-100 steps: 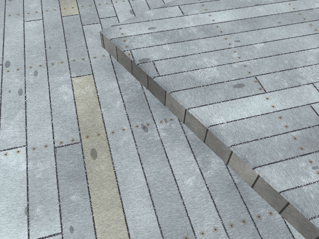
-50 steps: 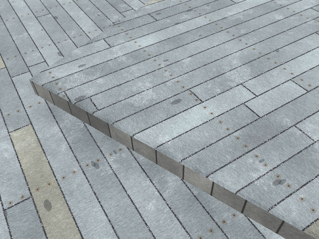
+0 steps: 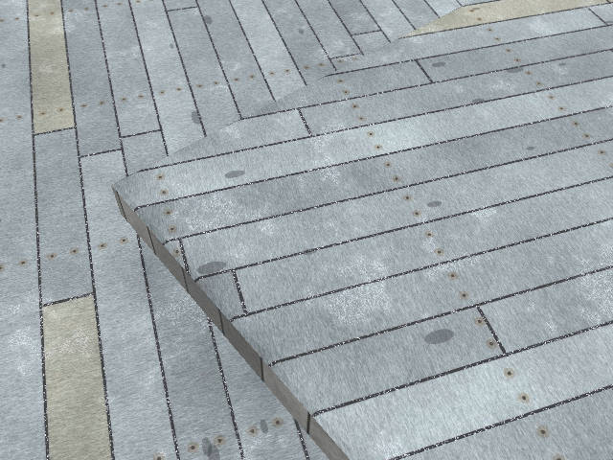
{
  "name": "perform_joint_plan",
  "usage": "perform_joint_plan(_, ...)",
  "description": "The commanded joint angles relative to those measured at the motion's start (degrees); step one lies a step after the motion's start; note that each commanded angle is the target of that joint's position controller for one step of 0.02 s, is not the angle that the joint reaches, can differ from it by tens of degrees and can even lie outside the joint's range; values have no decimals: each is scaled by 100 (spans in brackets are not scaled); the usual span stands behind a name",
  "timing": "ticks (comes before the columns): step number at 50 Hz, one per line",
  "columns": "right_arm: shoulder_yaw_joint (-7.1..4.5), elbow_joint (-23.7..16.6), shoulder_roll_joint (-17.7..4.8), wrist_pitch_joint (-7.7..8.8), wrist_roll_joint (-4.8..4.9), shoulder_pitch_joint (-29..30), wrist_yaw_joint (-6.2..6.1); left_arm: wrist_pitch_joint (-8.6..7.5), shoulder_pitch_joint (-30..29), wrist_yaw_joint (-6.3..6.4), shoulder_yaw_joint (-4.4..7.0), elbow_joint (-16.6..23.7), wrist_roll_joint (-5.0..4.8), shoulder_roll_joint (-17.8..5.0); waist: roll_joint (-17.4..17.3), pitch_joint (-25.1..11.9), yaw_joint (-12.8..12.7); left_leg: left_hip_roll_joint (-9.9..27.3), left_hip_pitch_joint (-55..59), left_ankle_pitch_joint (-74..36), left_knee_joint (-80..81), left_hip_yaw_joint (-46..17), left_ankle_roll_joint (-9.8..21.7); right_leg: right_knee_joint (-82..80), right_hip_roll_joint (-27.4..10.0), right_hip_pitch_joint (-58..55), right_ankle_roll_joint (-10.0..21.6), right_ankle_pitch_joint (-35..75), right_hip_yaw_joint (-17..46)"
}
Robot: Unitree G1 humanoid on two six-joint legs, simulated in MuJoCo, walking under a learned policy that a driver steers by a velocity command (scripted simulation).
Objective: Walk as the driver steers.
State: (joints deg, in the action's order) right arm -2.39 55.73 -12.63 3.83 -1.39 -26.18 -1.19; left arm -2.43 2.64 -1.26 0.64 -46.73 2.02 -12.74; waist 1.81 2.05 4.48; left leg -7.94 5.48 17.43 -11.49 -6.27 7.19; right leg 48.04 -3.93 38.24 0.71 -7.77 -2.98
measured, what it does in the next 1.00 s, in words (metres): walks ahead: right foot, then left foot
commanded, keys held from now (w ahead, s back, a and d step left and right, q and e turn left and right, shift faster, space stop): w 0.66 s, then w+e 0.34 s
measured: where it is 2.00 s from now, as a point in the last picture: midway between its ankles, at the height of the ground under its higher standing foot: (350, 186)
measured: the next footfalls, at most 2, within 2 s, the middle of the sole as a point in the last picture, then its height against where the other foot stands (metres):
right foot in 0.10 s outside the picture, level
left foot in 0.68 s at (257, 427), level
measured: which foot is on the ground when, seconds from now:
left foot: down 0.00-0.12, up 0.14-0.66, down 0.68-1.00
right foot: up 0.00-0.08, down 0.10-0.68, up 0.70-1.00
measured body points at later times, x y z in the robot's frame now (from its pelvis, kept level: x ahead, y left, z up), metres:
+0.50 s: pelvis +0.28 -0.03 +0.01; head +0.31 -0.05 +0.46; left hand +0.19 +0.20 -0.12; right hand +0.45 -0.25 -0.12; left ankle +0.42 +0.09 -0.63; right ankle +0.19 -0.10 -0.74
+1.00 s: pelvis +0.55 +0.02 +0.01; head +0.55 +0.04 +0.46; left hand +0.78 +0.16 -0.08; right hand +0.43 -0.17 -0.13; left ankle +0.50 +0.07 -0.74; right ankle +0.64 -0.11 -0.45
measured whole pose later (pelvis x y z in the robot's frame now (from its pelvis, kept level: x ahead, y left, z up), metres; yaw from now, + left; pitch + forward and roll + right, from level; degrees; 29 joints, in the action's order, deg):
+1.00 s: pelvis +0.55 +0.02 +0.01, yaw -7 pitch +1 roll -2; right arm 1.7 62.4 -6.3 5.3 -1.2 -31.0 0.4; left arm 1.6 1.4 1.0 -1.8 -39.1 0.3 -3.9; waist 1.6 -1.5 -0.7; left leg 0.3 -6.5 16.9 -22.1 11.7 5.2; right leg 111.8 2.0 70.7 6.2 -14.3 -2.5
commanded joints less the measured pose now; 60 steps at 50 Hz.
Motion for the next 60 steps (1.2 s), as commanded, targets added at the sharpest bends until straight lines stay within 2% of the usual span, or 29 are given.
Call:
perform_joint_plan(1, -135, -90, -805, 24, -63, -278, -106, -148, -525, 32, 42, 565, -36, -388, -550, 182, -216, 1800, 761, -5717, -700, -513, 503, -371, 207, 455, 245, -394, -90)
perform_joint_plan(3, -132, -129, -871, 75, -21, 10, -73, -168, 609, 109, 140, 169, -77, -537, -669, -269, -667, 1617, -25, -7158, -1514, -304, 211, -1128, 662, -1743, 443, -39, -145)
perform_joint_plan(5, -179, -177, -993, 167, 75, 411, 39, -224, 2366, 225, 353, -434, -42, -913, -526, -759, -1511, 1135, -1202, -5665, -3598, -154, 45, -2203, 508, -4050, 560, 777, 1)
perform_joint_plan(6, -56, -379, -405, 228, 98, 365, 77, -234, 2884, 252, 448, -532, 94, -1385, 644, -1073, -1407, 332, -2539, -756, -5943, 175, -145, -2139, -1160, -5040, 968, 1832, 1850)
perform_joint_plan(7, -81, -352, -279, 197, 250, -724, 43, -188, 2712, 142, 511, -613, 15, -1578, 1147, -1550, -654, -167, -3470, 974, -7005, -336, -186, -2770, -2031, -5285, 1630, 2343, 4185)
perform_joint_plan(9, -129, -326, -581, 54, -30, -26, 60, -140, 1542, 77, 364, -416, -148, -602, -87, -280, -458, 536, -3941, 242, -7366, -12, -258, -3233, -1608, -3745, 1604, -242, 3242)
perform_joint_plan(11, -117, -499, -444, -25, -84, 369, 204, -195, 1466, 108, 250, -546, -103, -281, -177, 114, -273, 817, -3959, -100, -7194, 36, -268, -3502, -1098, -2909, 1256, -87, 2257)
perform_joint_plan(14, -54, -603, -164, -191, -110, 399, 306, -311, 1886, 107, 288, -902, -165, -436, 91, 181, -93, 921, -4211, -403, -7251, 204, -332, -3628, -811, -2562, 1037, 759, 1589)
perform_joint_plan(19, 35, -1252, -181, -241, -130, 1862, 288, -337, 2481, 151, 255, -1109, -168, -387, 180, 244, -371, 1188, -5221, -754, -6186, 916, -520, -3897, -418, -3071, 918, 2108, 854)
perform_joint_plan(26, 133, -1655, -66, -265, -45, 2732, 316, -291, 2894, 315, 236, -1088, -111, -346, 199, 157, -596, 1309, -5444, -1308, -4249, 1017, -534, -3868, -710, -4365, 946, 2990, 785)
perform_joint_plan(30, 121, -1609, -87, -263, 21, 2400, 146, -275, 2660, 324, 233, -1030, -78, -341, 254, 15, -454, 903, -4155, -1047, -3134, 1418, -150, -3370, -713, -4695, 818, 5410, 404)
perform_joint_plan(32, -31, -1257, -312, -140, 86, 1196, 65, -274, 2419, 307, 304, -986, -50, -602, 428, -611, 40, 599, -2650, -1220, -2555, 1238, -9, -2047, -692, -4724, 684, 6439, 444)
perform_joint_plan(33, -116, -976, -434, -58, 71, 302, 59, -252, 2061, 286, 384, -914, -154, -807, 467, -829, 529, 610, -1560, -1885, -1552, 1164, 12, -1026, -504, -4331, 632, 5813, 356)
perform_joint_plan(34, -223, -742, -681, -32, -41, -187, 11, -231, 2133, 227, 360, -886, -243, -719, 166, -1098, 540, 935, -208, -1476, -1488, 957, -143, 256, -52, -3105, 660, 3570, 265)
perform_joint_plan(35, -299, -781, -1253, -26, -149, -226, 34, -217, 2578, 208, 203, -756, -241, 225, -1547, -1256, -49, 2829, 640, -3782, -1630, -1343, 235, 2682, 732, -1412, 507, -1653, 30)
perform_joint_plan(36, -363, -753, -1379, -164, -7, -327, 78, -163, 3226, 224, 296, -841, -304, 126, -1574, -2147, -70, 3321, 1085, -2885, -859, -3106, 1093, 4818, 952, -567, 497, -1946, 1032)
perform_joint_plan(37, -307, -825, -1001, -250, 11, 363, 82, -135, 2621, 207, 326, -684, -215, -46, -928, -1391, -254, 3253, 294, -9, -191, -2873, 1265, 5622, 625, 357, 456, -1390, 748)
perform_joint_plan(38, -155, -728, -430, -220, -25, 572, 96, -104, 1710, 206, 332, -400, -83, -72, -544, -426, -201, 2953, -426, 1198, 43, -2122, 1090, 6413, 470, 1102, 520, -1375, 282)
perform_joint_plan(41, 89, 48, 227, -19, -43, -180, 99, 43, 907, 184, 34, 156, -92, 829, -331, -23, -460, 2575, -1344, 557, -282, -771, 370, 8656, 467, 2493, 944, -1299, 498)
perform_joint_plan(43, 159, 304, 242, 108, -79, -334, 142, 160, 472, 183, -165, 566, -153, 1173, -295, 140, -675, 2652, -1871, 716, -374, -380, -25, 9462, 595, 3387, 1060, -1138, 875)
perform_joint_plan(45, 281, 239, 251, 163, -71, 228, 242, 231, 270, 206, -226, 869, -200, 994, -288, 457, -1085, 2349, -3002, 1087, -14, 447, -613, 8162, 569, 3173, 872, -808, 736)
perform_joint_plan(48, 372, 112, -12, 330, 37, 305, 196, 422, -326, 230, -196, 1170, -180, 599, -615, 834, -945, 1750, -4189, -945, 572, 1332, -660, 6238, 732, 2110, 423, -356, -351)
perform_joint_plan(51, 217, 340, -451, 334, 120, -594, -72, 467, -396, 259, -210, 1160, -121, 564, -689, 166, -715, 1845, -1840, -2981, 421, 1422, -456, 5268, 414, 2444, 477, -836, -574)
perform_joint_plan(53, 168, 373, -454, 244, 156, -1000, -233, 434, -651, 205, -255, 1179, -106, 603, -475, -152, -544, 2031, -299, -4361, 185, 1608, -353, 4244, 265, 2513, 694, -1354, -740)
perform_joint_plan(55, 158, 138, -370, 173, 150, -772, -324, 421, -708, 146, -318, 1181, -169, 660, -617, -540, -656, 2091, -260, -7807, -369, 2036, -437, 2803, 665, 1014, 916, -2094, -1299)
perform_joint_plan(57, 23, -113, -757, 108, 31, -539, -408, 498, 138, 144, -211, 1025, -162, 389, -1261, -1154, -1051, 2598, 253, -10386, -1743, 2020, -335, 2278, 1044, 61, 1144, -3039, -1319)
perform_joint_plan(58, -51, -314, -900, 95, 59, -406, -334, 472, 688, 121, -119, 931, -135, 85, -1569, -1529, -1162, 2713, 350, -10616, -2806, 1981, -215, 1758, 1244, -495, 1373, -3353, -981)
perform_joint_plan(59, -128, -614, -1039, 128, 139, -163, -209, 342, 1225, 96, 3, 946, -98, -211, -1382, -1848, -1462, 2668, -540, -9646, -4331, 2003, -160, 736, 1078, -1765, 1682, -3214, 173)
perform_joint_plan(60, -35, -1196, -544, 236, 155, 167, 7, 287, 1400, 165, 252, 933, -125, -976, 360, -2036, -1418, 1771, -2876, -4848, -6742, 1874, -380, -1296, -272, -3042, 2427, -4395, 3498)
Over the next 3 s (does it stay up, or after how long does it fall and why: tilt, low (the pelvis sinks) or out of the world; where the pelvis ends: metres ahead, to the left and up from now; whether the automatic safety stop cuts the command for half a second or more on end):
stays up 1.28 -0.24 0.13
